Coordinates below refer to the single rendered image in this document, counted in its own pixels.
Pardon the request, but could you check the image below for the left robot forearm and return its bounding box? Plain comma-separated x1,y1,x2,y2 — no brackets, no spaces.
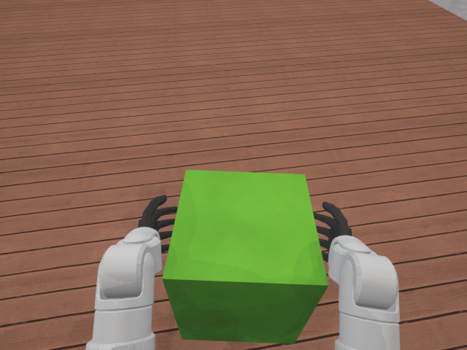
85,227,162,350

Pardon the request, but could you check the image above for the robot left hand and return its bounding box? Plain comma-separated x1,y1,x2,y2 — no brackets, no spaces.
138,195,178,252

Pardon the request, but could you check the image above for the right robot forearm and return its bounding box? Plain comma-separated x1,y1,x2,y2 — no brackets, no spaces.
328,236,400,350

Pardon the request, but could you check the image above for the carton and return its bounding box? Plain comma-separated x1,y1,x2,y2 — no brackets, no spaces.
162,170,328,344

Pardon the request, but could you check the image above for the robot right hand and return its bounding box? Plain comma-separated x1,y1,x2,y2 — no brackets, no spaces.
313,202,352,263

